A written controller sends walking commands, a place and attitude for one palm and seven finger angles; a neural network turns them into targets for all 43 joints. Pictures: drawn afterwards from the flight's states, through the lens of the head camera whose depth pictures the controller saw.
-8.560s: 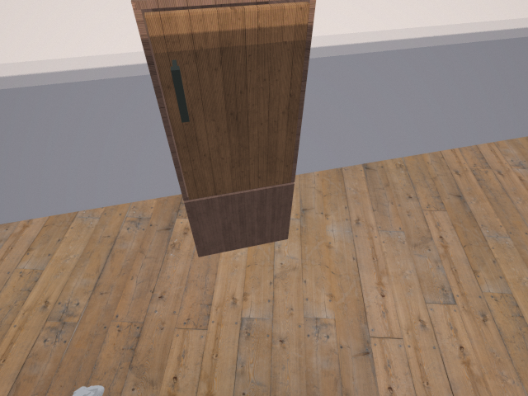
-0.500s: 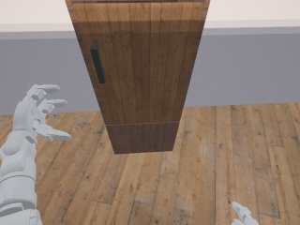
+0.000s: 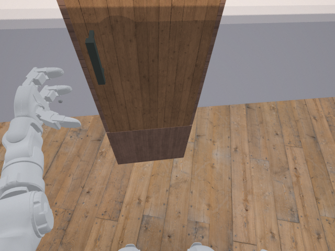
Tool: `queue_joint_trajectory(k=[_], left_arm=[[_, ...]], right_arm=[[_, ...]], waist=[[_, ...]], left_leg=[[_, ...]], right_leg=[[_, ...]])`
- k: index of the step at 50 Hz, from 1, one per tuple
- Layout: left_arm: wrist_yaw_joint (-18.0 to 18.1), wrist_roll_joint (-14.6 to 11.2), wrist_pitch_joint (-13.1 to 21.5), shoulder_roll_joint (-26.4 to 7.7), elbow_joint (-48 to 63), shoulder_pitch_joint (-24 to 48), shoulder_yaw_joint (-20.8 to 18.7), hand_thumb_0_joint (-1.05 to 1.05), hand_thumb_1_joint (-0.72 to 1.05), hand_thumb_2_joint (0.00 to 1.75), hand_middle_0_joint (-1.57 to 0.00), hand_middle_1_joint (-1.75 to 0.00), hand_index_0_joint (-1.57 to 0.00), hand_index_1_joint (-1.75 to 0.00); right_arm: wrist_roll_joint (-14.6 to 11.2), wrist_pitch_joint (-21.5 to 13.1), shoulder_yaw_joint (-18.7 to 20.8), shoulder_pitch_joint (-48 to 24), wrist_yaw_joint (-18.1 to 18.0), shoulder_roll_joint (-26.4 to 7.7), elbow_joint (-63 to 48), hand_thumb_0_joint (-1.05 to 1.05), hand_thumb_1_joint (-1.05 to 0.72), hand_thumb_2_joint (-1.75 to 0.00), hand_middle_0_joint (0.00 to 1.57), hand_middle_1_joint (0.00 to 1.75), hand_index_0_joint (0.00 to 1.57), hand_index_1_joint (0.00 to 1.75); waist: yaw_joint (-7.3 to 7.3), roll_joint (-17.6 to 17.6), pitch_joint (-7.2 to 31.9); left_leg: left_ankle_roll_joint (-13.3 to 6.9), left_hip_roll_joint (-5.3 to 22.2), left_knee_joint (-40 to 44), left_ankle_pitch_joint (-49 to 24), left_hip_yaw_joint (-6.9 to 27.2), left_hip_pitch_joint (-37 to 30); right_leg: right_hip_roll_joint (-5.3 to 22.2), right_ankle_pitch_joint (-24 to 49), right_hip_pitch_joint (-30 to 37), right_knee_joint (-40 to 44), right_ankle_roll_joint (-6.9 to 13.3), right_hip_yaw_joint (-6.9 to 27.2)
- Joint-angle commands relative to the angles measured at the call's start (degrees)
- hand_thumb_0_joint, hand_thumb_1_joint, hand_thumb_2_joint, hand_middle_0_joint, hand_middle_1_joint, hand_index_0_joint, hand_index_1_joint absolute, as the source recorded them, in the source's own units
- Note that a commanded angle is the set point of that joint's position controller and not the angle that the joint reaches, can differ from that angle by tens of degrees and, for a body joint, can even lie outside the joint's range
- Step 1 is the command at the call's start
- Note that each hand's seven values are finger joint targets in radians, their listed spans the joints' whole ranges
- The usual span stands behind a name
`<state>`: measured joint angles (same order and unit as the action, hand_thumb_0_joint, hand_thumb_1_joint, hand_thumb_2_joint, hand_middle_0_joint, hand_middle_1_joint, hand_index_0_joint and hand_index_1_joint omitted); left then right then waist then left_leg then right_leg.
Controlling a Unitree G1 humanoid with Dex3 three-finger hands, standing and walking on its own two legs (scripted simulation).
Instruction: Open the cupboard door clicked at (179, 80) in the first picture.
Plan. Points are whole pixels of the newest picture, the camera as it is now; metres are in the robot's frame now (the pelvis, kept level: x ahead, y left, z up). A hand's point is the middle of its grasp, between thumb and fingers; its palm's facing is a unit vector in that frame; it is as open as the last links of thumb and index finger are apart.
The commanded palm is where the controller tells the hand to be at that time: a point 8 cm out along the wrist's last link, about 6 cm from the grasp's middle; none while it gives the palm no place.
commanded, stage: move the hooked fingers beside the handle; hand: left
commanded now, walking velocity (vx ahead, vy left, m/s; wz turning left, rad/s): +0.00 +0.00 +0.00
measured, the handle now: (96, 58) +0.60 +0.20 +0.09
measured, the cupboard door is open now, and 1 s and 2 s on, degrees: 0 0 0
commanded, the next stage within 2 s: slide the fingers in behind the handle in 1.48 s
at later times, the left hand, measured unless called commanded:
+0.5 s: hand (75, 77) +0.52 +0.24 +0.10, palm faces +0.10 -0.99 +0.00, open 14.0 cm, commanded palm +0.50 +0.29 +0.09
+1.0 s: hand (78, 71) +0.55 +0.24 +0.08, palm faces +0.10 -0.99 -0.01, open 13.9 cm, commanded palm +0.53 +0.28 +0.09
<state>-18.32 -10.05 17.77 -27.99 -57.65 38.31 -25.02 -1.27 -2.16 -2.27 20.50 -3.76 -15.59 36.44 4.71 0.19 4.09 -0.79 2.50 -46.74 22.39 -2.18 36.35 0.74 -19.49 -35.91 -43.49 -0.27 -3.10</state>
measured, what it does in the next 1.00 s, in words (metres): stands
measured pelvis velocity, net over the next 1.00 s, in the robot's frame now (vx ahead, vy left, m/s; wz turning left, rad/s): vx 0.02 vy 0.00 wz -0.03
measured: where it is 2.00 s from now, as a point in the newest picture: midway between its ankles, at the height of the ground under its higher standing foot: outside the picture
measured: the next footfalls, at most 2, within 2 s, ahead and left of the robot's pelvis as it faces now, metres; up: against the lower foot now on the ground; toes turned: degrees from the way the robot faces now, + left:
none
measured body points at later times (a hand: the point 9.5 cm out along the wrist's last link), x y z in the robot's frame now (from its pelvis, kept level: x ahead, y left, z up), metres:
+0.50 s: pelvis +0.00 +0.00 -0.01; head +0.12 +0.02 +0.42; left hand +0.51 +0.29 +0.10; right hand -0.01 -0.27 -0.11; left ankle +0.00 +0.11 -0.71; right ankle +0.02 -0.13 -0.71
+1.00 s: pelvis +0.02 +0.00 -0.01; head +0.16 +0.03 +0.41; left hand +0.54 +0.30 +0.08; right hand -0.03 -0.26 -0.11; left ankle +0.00 +0.11 -0.71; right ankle +0.02 -0.13 -0.71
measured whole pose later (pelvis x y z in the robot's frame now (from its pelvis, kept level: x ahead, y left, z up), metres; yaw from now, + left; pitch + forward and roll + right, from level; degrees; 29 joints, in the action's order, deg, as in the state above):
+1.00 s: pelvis +0.02 +0.00 -0.01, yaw -2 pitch +22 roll -4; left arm -15.7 -2.6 17.4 -40.3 -72.1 57.3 -29.5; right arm 1.7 5.7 -3.0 27.0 -1.0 -15.8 34.8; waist 12.1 1.0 4.6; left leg -0.9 4.6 -52.0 25.3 -1.6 48.6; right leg -1.3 -20.3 -46.9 -45.4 -0.4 -3.3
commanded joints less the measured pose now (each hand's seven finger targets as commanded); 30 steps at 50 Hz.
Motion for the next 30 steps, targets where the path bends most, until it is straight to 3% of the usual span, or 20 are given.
queue_joint_trajectory(k=[1, 4, 5, 7, 8, 9, 12, 14, 17, 20, 22, 24, 26, 28, 30], left_arm=[[0.5, 0.4, 4.9, -17.1, 10.1, 26.2, -2.0, 0.00, -0.50, 0.30, -0.30, -1.20, -0.30, -1.20], [0.7, 0.5, 5.5, -17.5, 7.9, 28.8, -2.0, 0.00, -0.50, 0.30, -0.30, -1.20, -0.30, -1.20], [0.6, 0.5, 5.3, -16.9, 6.8, 30.3, -1.4, 0.00, -0.50, 0.30, -0.30, -1.20, -0.30, -1.20], [0.9, 1.1, 5.2, -20.8, 4.5, 30.1, -4.0, 0.00, -0.50, 0.30, -0.30, -1.20, -0.30, -1.20], [0.8, 1.6, 5.3, -19.3, 5.5, 33.1, -1.9, 0.00, -0.50, 0.30, -0.30, -1.20, -0.30, -1.20], [0.8, 2.0, 5.4, -19.3, 4.9, 33.5, -1.9, 0.00, -0.50, 0.30, -0.30, -1.20, -0.30, -1.20], [1.4, 2.0, 5.6, -19.8, 2.9, 35.7, -2.2, 0.00, -0.50, 0.30, -0.30, -1.20, -0.30, -1.20], [1.6, 2.6, 5.3, -20.9, 1.6, 37.5, -2.4, 0.00, -0.50, 0.30, -0.30, -1.20, -0.30, -1.20], [2.2, 3.6, 5.3, -22.4, -0.2, 39.7, -2.7, 0.00, -0.50, 0.30, -0.30, -1.20, -0.30, -1.20], [2.6, 4.4, 5.2, -23.3, -1.2, 42.7, -2.4, 0.00, -0.50, 0.30, -0.30, -1.20, -0.30, -1.20], [2.8, 4.8, 5.2, -25.9, -1.9, 43.3, -4.1, 0.00, -0.50, 0.30, -0.30, -1.20, -0.30, -1.20], [2.9, 5.4, 5.2, -27.4, -2.3, 42.7, -5.1, 0.00, -0.50, 0.30, -0.30, -1.20, -0.30, -1.20], [2.8, 5.9, 4.5, -27.9, -4.1, 44.1, -4.7, 0.00, -0.50, 0.30, -0.30, -1.20, -0.30, -1.20], [2.7, 6.3, 4.2, -30.5, -5.0, 43.6, -6.1, 0.00, -0.50, 0.30, -0.30, -1.20, -0.30, -1.20], [2.5, 7.1, 3.8, -30.8, -5.6, 45.6, -5.0, 0.00, -0.50, 0.30, -0.30, -1.20, -0.30, -1.20]], right_arm=[[0.0, -1.0, 4.0, 5.2, -0.2, -9.5, -5.0, 0.00, -0.90, -0.90, 0.20, 0.30, 0.20, 0.30], [0.2, -0.2, 4.0, 6.3, -0.1, -9.9, -4.4, 0.00, -0.90, -0.90, 0.20, 0.30, 0.20, 0.30], [0.3, -0.1, 4.0, 6.3, 0.0, -9.8, -4.2, 0.00, -0.90, -0.90, 0.20, 0.30, 0.20, 0.30], [0.6, 0.5, 4.0, 7.5, -0.1, -10.4, -4.0, 0.00, -0.90, -0.90, 0.20, 0.30, 0.20, 0.30], [0.6, 0.7, 3.8, 7.3, 0.0, -10.1, -4.0, 0.00, -0.90, -0.90, 0.20, 0.30, 0.20, 0.30], [0.7, 0.8, 3.9, 7.8, 0.1, -10.1, -3.8, 0.00, -0.90, -0.90, 0.20, 0.30, 0.20, 0.30], [1.0, 1.3, 3.9, 8.9, 0.2, -10.4, -3.3, 0.00, -0.90, -0.90, 0.20, 0.30, 0.20, 0.30], [1.0, 1.7, 3.8, 9.4, 0.2, -10.6, -3.2, 0.00, -0.90, -0.90, 0.20, 0.30, 0.20, 0.30], [1.4, 2.3, 3.7, 10.7, 0.3, -10.9, -2.9, 0.00, -0.90, -0.90, 0.20, 0.30, 0.20, 0.30], [1.7, 2.7, 3.6, 11.6, 0.6, -11.0, -2.6, 0.00, -0.90, -0.90, 0.20, 0.30, 0.20, 0.30], [2.0, 3.1, 3.5, 12.7, 0.6, -11.4, -2.8, 0.00, -0.90, -0.90, 0.20, 0.30, 0.20, 0.30], [2.1, 3.6, 3.5, 13.2, 0.8, -11.3, -3.0, 0.00, -0.90, -0.90, 0.20, 0.30, 0.20, 0.30], [2.2, 4.0, 3.3, 13.8, 1.0, -11.3, -3.0, 0.00, -0.90, -0.90, 0.20, 0.30, 0.20, 0.30], [2.2, 4.6, 3.2, 14.5, 0.9, -11.6, -3.5, 0.00, -0.90, -0.90, 0.20, 0.30, 0.20, 0.30], [2.2, 5.0, 3.1, 14.8, 0.9, -11.6, -3.5, 0.00, -0.90, -0.90, 0.20, 0.30, 0.20, 0.30]], waist=[[0.16, 6.4, 20.6], [1.36, 4.8, 21.3], [1.78, 6.4, 20.5], [1.54, 3.7, 21.4], [2.35, 6.9, 21.8], [2.14, 7.8, 22.1], [3.20, 5.2, 22.0], [3.73, 7.2, 22.6], [4.44, 6.3, 22.9], [5.30, 8.6, 24.2], [5.33, 7.3, 25.4], [4.88, 9.3, 27.7], [5.74, 8.3, 25.6], [5.76, 6.9, 26.1], [6.46, 9.1, 25.2]], left_leg=[[-0.1, -1.5, 5.3, -17.9, 3.3, -11.4], [-0.2, -1.2, 4.7, -17.8, 3.6, -11.0], [-0.2, -1.2, 4.6, -16.9, 3.4, -10.9], [-0.4, -1.1, 4.1, -17.6, 3.7, -9.5], [-0.3, -1.2, 4.0, -17.9, 3.5, -10.1], [-0.2, -1.2, 3.7, -18.6, 3.8, -10.7], [-0.4, -0.9, 3.2, -18.5, 4.2, -10.0], [-0.4, -1.0, 2.9, -17.5, 4.0, -9.5], [-0.5, -0.8, 2.2, -18.1, 4.5, -8.7], [-0.5, -0.8, 1.5, -18.8, 4.3, -8.9], [-0.6, -0.7, 1.0, -20.0, 4.5, -8.1], [-0.6, -0.8, 0.4, -22.1, 4.1, -8.6], [-0.8, -0.7, 0.2, -20.5, 3.7, -6.1], [-1.1, -0.7, 0.0, -21.3, 3.6, -4.6], [-1.0, -0.7, -0.2, -20.1, 3.6, -4.2]], right_leg=[[-2.4, 15.1, 7.0, 2.7, 1.4, 1.1], [-2.6, 14.9, 6.0, 2.5, 1.2, 1.0], [-2.6, 14.3, 5.0, 2.6, 1.1, 1.1], [-2.7, 14.9, 6.0, 2.2, 1.3, 1.2], [-2.6, 15.2, 5.0, 2.1, 1.1, 1.3], [-2.6, 15.0, 4.2, 1.9, 1.2, 1.2], [-2.9, 14.8, 3.7, 1.8, 1.1, 1.1], [-2.7, 14.1, 2.6, 1.8, 1.0, 1.2], [-2.9, 14.1, 1.9, 1.2, 1.0, 1.1], [-2.9, 14.7, 1.1, 1.1, 0.8, 1.3], [-3.1, 15.9, 2.2, 0.6, 0.8, 1.3], [-3.0, 17.8, 2.9, 0.4, 0.7, 1.6], [-3.2, 17.6, 3.0, 0.6, 0.5, 1.7], [-3.3, 19.2, 4.4, 0.4, 0.5, 1.9], [-3.2, 18.1, 3.0, 0.6, 0.5, 2.0]])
